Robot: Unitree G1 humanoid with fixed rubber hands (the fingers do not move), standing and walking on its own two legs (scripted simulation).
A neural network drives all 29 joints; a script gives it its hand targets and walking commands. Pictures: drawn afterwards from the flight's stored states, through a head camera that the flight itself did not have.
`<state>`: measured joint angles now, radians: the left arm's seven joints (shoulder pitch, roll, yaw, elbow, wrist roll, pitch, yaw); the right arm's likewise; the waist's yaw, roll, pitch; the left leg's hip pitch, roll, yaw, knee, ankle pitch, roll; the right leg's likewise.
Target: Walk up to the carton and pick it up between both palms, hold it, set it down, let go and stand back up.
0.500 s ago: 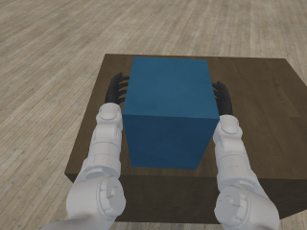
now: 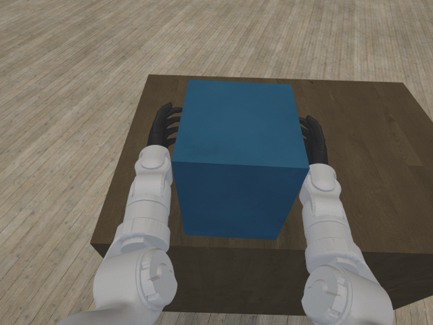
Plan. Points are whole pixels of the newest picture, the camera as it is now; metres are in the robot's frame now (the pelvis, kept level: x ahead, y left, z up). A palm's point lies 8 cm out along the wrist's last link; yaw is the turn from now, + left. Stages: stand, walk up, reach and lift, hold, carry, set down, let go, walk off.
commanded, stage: reach and lift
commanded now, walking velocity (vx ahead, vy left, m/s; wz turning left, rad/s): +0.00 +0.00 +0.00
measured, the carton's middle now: (234, 164) +0.44 +0.00 +0.05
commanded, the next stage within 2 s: none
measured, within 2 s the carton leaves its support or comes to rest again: leaves its support in 0.88 s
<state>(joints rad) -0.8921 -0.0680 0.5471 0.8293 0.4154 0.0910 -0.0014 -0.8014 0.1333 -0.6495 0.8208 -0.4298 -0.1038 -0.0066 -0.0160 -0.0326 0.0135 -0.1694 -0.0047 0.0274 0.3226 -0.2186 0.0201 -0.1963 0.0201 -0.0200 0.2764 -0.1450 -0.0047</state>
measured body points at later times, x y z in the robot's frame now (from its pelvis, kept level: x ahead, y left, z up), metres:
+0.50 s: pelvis +0.00 +0.00 +0.00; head +0.04 +0.02 +0.45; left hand +0.45 +0.14 +0.11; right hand +0.42 -0.15 +0.10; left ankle -0.04 +0.10 -0.75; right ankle -0.01 -0.11 -0.75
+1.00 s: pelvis -0.01 -0.01 +0.00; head +0.00 +0.02 +0.45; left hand +0.42 +0.15 +0.13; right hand +0.41 -0.15 +0.12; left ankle -0.04 +0.10 -0.75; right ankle -0.01 -0.11 -0.75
